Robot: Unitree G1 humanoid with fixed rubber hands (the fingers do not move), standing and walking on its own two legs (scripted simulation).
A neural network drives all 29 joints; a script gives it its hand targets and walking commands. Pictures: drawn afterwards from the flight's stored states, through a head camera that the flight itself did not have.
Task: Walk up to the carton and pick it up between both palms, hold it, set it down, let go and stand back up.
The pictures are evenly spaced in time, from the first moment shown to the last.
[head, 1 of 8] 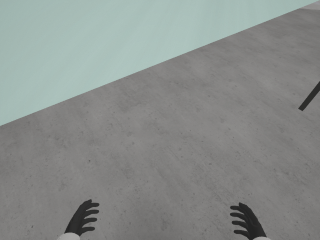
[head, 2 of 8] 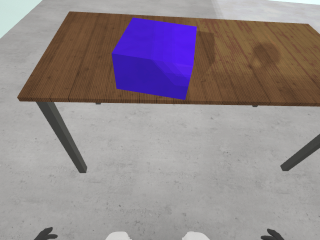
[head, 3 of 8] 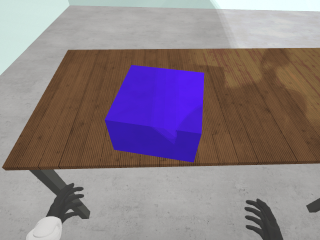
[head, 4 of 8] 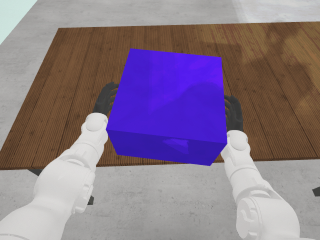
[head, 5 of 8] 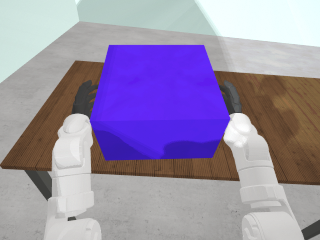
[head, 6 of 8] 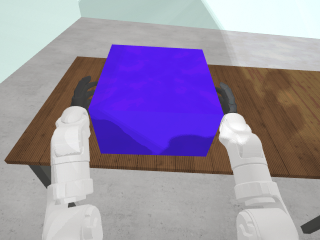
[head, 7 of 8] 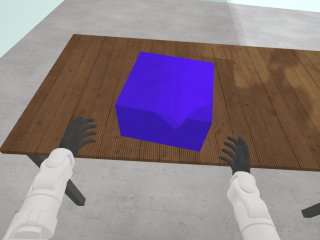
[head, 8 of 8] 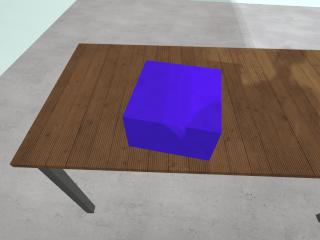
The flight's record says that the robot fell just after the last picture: no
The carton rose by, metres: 0.18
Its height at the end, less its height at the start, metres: +0.00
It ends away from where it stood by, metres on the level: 0.03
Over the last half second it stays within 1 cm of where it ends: yes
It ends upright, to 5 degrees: yes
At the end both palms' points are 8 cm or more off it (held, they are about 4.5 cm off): yes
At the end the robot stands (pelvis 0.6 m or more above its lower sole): yes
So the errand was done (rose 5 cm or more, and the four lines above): yes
